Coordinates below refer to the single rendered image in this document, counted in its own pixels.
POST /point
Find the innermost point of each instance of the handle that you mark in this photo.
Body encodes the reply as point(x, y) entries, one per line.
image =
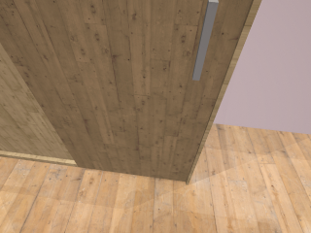
point(208, 22)

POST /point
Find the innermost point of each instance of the wardrobe door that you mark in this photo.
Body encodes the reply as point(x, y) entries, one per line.
point(24, 127)
point(114, 77)

